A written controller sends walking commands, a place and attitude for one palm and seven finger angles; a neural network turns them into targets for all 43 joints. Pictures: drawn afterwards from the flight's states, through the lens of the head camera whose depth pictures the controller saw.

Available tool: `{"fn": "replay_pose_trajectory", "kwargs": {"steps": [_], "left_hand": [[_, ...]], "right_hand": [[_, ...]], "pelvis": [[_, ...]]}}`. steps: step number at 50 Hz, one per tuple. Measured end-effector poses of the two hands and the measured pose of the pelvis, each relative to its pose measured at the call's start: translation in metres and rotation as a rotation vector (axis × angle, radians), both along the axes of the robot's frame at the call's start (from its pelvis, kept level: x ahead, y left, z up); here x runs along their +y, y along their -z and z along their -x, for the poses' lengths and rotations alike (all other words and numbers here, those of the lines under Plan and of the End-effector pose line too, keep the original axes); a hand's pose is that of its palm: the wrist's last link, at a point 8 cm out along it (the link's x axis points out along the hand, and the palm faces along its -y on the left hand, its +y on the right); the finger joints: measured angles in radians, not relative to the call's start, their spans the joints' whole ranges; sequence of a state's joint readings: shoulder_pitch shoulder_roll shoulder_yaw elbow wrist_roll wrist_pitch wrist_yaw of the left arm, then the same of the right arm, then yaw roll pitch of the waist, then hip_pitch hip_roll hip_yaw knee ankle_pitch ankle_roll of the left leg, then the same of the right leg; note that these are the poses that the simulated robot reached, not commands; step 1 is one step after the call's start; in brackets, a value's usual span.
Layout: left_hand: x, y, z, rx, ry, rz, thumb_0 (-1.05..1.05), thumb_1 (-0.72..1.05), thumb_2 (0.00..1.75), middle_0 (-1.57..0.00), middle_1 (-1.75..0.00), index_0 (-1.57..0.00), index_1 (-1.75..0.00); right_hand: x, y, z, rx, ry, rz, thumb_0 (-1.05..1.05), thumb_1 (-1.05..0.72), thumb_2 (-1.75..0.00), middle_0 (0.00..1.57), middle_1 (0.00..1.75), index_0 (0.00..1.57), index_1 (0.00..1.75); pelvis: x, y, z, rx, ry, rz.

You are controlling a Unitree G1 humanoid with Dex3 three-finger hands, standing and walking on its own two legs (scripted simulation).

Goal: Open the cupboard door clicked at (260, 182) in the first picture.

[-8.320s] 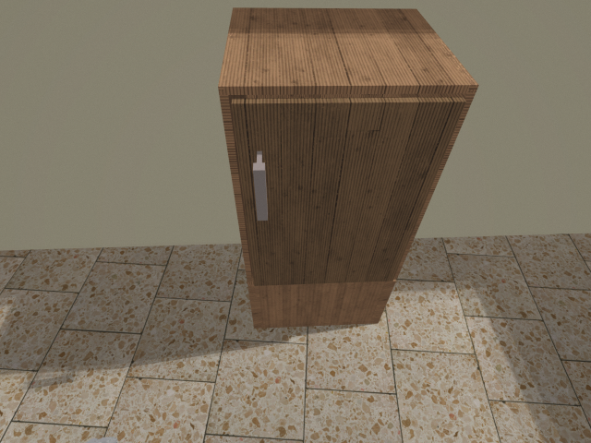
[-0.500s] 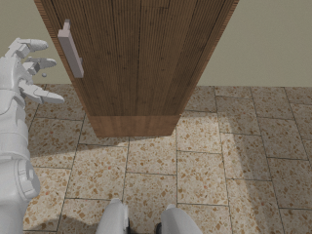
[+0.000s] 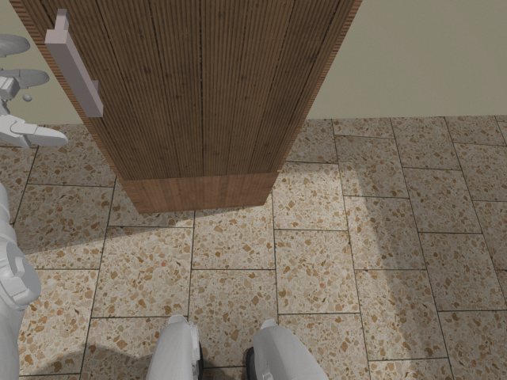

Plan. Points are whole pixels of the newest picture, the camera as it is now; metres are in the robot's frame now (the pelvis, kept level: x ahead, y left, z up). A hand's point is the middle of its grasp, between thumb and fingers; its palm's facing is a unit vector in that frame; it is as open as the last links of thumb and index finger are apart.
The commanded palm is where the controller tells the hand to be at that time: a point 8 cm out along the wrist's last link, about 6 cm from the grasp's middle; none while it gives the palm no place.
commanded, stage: move the hooked fingers beside the handle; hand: left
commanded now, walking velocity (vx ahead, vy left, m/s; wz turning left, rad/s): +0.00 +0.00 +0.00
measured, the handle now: (80, 68) +0.55 +0.21 +0.08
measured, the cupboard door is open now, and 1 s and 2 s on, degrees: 0 0 0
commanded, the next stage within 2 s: slide the fingers in behind the handle in 0.52 s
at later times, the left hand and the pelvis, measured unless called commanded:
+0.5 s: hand (28, 100) +0.50 +0.28 +0.06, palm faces +0.06 -1.00 +0.01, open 14.0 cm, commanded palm +0.50 +0.31 +0.07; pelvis +0.00 +0.01 +0.00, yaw +1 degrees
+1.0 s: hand (46, 97) +0.51 +0.26 +0.06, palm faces +0.08 -1.00 +0.00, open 14.0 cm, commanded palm +0.49 +0.28 +0.07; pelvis +0.00 +0.01 +0.00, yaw +1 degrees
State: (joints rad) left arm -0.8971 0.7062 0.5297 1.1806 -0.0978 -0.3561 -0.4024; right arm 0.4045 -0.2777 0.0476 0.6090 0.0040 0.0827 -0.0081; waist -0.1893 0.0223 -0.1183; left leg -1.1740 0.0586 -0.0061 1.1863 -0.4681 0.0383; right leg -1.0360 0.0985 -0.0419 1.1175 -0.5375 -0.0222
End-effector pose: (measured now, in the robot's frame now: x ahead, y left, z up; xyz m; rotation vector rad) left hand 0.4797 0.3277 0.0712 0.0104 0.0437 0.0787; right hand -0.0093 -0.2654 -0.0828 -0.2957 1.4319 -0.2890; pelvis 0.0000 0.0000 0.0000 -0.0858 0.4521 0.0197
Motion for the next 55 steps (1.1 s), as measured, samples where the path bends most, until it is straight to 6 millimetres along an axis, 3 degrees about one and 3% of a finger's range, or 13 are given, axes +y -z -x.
{"fn": "replay_pose_trajectory", "kwargs": {"steps": [17, 33, 39, 45, 55], "left_hand": [[0.004, 0.002, 0.005, 0.001, 0.023, 0.014, -0.01, -0.50, 0.30, -0.30, -1.20, -0.29, -1.20], [0.008, 0.006, -0.006, -0.010, 0.009, 0.008, -0.01, -0.50, 0.30, -0.30, -1.20, -0.29, -1.20], [-0.001, 0.004, -0.007, -0.005, 0.033, 0.014, -0.01, -0.50, 0.30, -0.30, -1.20, -0.29, -1.20], [-0.017, 0.006, -0.008, 0.002, 0.030, 0.023, -0.01, -0.50, 0.30, -0.30, -1.20, -0.29, -1.20], [-0.023, 0.005, -0.002, -0.002, -0.008, 0.010, -0.01, -0.50, 0.30, -0.30, -1.20, -0.25, -1.18]], "right_hand": [[0.005, -0.003, -0.033, -0.070, -0.065, 0.021, 0.00, -0.90, -0.90, 0.20, 0.30, 0.21, 0.30], [0.016, 0.003, -0.009, -0.004, -0.033, 0.005, 0.00, -0.90, -0.90, 0.20, 0.30, 0.21, 0.30], [0.018, 0.001, -0.002, 0.029, -0.021, -0.004, 0.00, -0.90, -0.90, 0.20, 0.30, 0.21, 0.30], [0.017, -0.001, -0.005, 0.012, -0.020, -0.011, 0.00, -0.90, -0.90, 0.20, 0.30, 0.21, 0.30], [0.013, 0.001, -0.017, -0.021, -0.034, -0.027, 0.00, -0.90, -0.90, 0.20, 0.30, 0.21, 0.30]], "pelvis": [[0.009, -0.001, 0.000, -0.010, -0.023, 0.014], [0.013, 0.004, 0.003, 0.007, -0.017, 0.021], [0.014, 0.001, 0.001, 0.006, -0.021, 0.021], [0.014, -0.002, -0.001, -0.002, -0.020, 0.016], [0.009, -0.003, -0.003, -0.014, -0.022, 0.008]]}}
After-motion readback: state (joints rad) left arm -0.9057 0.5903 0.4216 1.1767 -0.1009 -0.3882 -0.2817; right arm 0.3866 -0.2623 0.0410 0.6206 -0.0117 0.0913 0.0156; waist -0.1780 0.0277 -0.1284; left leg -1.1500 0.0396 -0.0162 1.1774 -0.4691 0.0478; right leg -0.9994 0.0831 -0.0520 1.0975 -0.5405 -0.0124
